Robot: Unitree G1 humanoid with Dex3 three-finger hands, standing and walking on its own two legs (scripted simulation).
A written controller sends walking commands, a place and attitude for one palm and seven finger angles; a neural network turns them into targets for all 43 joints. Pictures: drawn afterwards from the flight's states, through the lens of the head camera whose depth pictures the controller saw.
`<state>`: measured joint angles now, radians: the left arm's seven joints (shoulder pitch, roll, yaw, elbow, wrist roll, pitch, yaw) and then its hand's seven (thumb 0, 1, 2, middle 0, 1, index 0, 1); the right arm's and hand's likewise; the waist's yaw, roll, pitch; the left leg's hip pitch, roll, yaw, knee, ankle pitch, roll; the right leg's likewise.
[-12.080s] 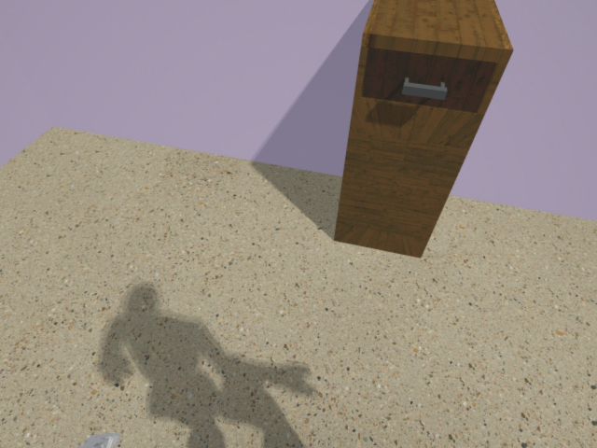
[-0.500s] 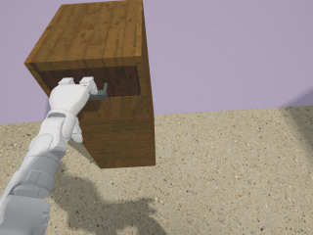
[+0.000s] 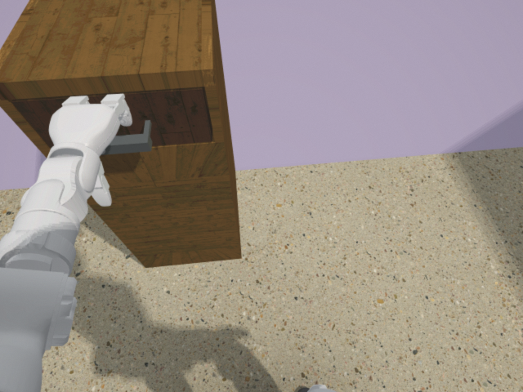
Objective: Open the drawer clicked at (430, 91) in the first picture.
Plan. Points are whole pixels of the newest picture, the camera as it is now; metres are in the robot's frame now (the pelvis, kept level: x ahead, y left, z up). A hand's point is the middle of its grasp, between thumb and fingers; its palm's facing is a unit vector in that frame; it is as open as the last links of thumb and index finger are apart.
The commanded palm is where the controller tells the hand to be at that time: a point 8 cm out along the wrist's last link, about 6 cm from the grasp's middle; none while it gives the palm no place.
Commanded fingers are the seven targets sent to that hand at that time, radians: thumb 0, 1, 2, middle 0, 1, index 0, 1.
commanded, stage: move the hooked fingers above the handle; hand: left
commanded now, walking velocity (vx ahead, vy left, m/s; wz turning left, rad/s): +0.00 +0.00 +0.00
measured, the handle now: (120, 135) +0.57 +0.26 +0.01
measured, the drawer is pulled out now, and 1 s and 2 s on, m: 0.00 0.00 0.00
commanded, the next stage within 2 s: lower the fingers behind the handle in 0.96 s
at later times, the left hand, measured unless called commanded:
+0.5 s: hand (107, 136) +0.52 +0.26 +0.06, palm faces -0.07 -0.01 -1.00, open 13.7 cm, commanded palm +0.50 +0.26 +0.12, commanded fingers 0.00 -0.50 0.30 -0.30 -1.20 -0.30 -1.20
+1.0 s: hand (105, 136) +0.51 +0.26 +0.07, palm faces -0.06 -0.01 -1.00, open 13.8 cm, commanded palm +0.50 +0.26 +0.12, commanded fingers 0.00 -0.50 0.30 -0.30 -1.20 -0.30 -1.20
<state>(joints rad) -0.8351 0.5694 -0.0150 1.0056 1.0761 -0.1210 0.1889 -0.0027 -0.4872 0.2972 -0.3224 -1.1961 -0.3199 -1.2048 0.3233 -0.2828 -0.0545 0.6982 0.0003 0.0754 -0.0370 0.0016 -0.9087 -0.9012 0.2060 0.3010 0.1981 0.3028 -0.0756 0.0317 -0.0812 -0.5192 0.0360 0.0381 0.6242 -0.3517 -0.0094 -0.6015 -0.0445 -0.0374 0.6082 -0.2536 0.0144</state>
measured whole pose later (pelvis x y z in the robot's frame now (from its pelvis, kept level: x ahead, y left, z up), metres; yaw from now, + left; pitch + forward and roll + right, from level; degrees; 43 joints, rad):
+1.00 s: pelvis +0.00 +0.01 -0.01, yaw -1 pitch +19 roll -1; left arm -0.95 0.62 0.02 1.12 1.10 -0.12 0.19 0.00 -0.49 0.30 -0.32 -1.20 -0.32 -1.20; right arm 0.37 -0.28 -0.04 0.70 -0.02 0.09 -0.02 0.00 -0.91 -0.90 0.21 0.30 0.20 0.30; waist -0.13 0.04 -0.11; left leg -0.64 0.04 0.04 0.70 -0.39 0.00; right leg -0.70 -0.04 -0.03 0.64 -0.26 0.03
